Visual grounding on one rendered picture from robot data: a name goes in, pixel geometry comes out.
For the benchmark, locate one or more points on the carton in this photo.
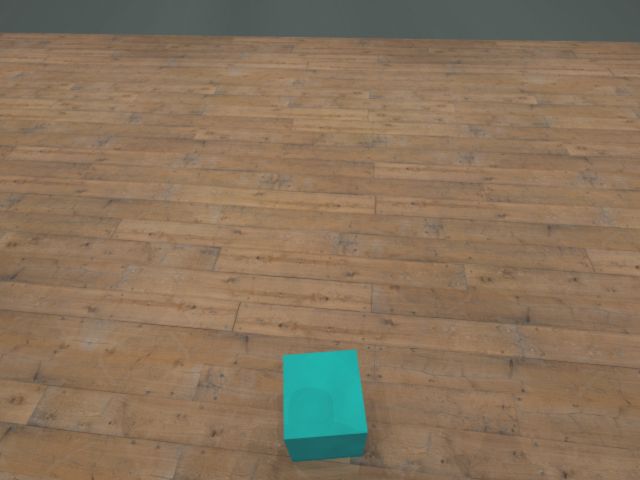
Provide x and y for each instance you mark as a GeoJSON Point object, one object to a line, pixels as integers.
{"type": "Point", "coordinates": [324, 415]}

